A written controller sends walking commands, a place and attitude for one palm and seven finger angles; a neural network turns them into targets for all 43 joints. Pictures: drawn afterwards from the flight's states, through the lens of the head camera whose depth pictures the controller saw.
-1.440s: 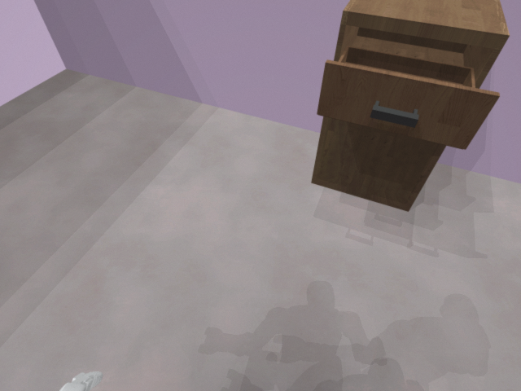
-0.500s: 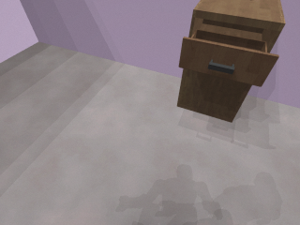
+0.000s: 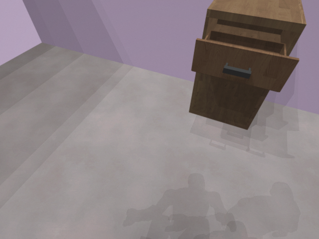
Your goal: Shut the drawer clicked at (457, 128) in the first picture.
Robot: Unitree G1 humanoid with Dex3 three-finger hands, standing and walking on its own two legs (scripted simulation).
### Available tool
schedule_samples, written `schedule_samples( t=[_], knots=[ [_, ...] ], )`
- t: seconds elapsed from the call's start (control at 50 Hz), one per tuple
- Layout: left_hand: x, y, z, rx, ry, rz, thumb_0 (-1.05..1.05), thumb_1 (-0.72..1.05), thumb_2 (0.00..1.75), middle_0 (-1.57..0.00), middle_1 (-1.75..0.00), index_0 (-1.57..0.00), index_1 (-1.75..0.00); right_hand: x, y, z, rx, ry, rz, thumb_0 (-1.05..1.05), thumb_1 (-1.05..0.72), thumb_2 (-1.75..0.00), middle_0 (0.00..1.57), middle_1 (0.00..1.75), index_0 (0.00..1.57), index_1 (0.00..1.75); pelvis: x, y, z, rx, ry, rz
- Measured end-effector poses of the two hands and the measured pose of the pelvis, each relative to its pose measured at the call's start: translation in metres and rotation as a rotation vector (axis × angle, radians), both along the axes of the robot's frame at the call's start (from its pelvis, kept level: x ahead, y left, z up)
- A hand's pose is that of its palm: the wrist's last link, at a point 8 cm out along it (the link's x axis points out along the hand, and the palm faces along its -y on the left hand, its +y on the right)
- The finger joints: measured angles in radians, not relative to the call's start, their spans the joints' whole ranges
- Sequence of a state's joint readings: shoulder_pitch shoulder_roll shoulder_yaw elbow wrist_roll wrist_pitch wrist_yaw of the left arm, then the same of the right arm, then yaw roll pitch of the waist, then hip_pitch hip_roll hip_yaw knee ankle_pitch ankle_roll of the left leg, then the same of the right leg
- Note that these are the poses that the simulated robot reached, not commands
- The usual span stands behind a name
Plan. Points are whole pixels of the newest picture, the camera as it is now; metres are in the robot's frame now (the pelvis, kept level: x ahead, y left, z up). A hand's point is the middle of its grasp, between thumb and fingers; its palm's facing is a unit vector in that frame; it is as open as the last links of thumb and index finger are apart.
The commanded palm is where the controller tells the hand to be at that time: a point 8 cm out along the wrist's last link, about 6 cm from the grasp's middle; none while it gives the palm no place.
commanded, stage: look at it before walking up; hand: left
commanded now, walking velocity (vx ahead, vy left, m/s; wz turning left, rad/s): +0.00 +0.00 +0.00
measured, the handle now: (237, 69) +0.89 -0.33 -0.06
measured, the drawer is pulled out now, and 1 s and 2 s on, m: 0.30 0.30 0.30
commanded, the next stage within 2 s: walk to a spot facing it in 0.10 s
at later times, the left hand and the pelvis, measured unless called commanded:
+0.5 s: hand out of the picture +0.06 +0.21 -0.17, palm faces -0.10 -0.95 -0.29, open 7.4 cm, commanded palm none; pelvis -0.01 -0.01 -0.01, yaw -7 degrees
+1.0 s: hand out of the picture +0.06 +0.21 -0.18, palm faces -0.26 -0.94 -0.24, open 7.4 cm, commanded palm none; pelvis -0.05 +0.02 -0.01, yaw -21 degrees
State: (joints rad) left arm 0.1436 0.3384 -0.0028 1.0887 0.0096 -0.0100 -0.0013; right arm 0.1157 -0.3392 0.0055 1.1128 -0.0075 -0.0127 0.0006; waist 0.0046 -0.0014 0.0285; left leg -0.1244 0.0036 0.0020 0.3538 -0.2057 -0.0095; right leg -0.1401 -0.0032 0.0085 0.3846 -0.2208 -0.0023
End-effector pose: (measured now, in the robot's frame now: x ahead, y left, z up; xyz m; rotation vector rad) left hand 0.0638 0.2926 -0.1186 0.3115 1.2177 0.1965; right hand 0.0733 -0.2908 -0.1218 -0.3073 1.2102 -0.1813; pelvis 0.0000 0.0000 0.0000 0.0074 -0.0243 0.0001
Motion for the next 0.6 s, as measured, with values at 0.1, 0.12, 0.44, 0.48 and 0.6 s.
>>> schedule_samples(
  t=[0.1, 0.12, 0.44, 0.48, 0.6],
  knots=[
    [0.000, 0.000, 0.000, 0.002, 0.001, 0.002, 0.01, 0.90, 0.90, -0.20, -0.30, -0.20, -0.30, 0.003, -0.001, 0.001, 0.000, -0.005, 0.002, 0.00, -0.90, -0.89, 0.20, 0.30, 0.21, 0.30, 0.001, -0.001, 0.000, 0.000, -0.001, 0.000],
    [0.000, 0.000, 0.001, 0.002, 0.001, 0.002, 0.01, 0.90, 0.90, -0.20, -0.30, -0.20, -0.30, 0.003, -0.001, 0.001, 0.000, -0.006, 0.002, 0.00, -0.90, -0.89, 0.20, 0.30, 0.21, 0.30, 0.001, -0.001, 0.000, 0.000, -0.001, 0.000],
    [-0.002, -0.021, -0.013, -0.024, 0.042, -0.040, 0.01, 0.90, 0.90, -0.20, -0.30, -0.20, -0.30, -0.014, 0.009, -0.011, 0.031, -0.049, -0.088, 0.00, -0.90, -0.90, 0.20, 0.30, 0.20, 0.30, -0.007, -0.004, -0.009, 0.006, 0.007, -0.088],
    [-0.003, -0.029, -0.018, -0.041, 0.053, -0.058, 0.01, 0.91, 0.90, -0.20, -0.30, -0.20, -0.30, -0.025, 0.014, -0.016, 0.047, -0.045, -0.115, 0.00, -0.90, -0.90, 0.20, 0.30, 0.20, 0.30, -0.011, -0.005, -0.012, 0.010, 0.010, -0.108],
    [-0.004, -0.056, -0.031, -0.072, 0.051, -0.101, 0.01, 0.91, 0.90, -0.20, -0.30, -0.20, -0.30, -0.063, 0.016, -0.040, 0.097, -0.011, -0.189, 0.00, -0.90, -0.89, 0.20, 0.30, 0.21, 0.30, -0.023, -0.014, -0.026, 0.028, 0.000, -0.162]
  ],
)
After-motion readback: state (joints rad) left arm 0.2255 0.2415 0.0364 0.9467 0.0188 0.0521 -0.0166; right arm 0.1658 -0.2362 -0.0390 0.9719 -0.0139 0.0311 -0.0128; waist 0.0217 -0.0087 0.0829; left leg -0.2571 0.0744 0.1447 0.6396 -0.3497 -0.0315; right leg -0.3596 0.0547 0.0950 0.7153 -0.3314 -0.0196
